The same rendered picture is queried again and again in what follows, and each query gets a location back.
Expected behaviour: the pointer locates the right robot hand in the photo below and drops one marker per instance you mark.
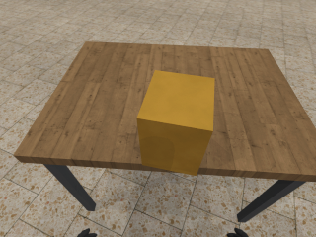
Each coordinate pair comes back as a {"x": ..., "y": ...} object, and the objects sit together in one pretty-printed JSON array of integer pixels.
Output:
[{"x": 239, "y": 233}]

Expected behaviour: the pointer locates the table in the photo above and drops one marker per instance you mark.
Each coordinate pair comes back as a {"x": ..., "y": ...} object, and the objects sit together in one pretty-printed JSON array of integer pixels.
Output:
[{"x": 260, "y": 129}]

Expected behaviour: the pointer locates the carton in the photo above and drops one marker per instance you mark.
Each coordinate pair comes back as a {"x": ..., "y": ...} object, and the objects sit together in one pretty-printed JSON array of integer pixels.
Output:
[{"x": 175, "y": 121}]

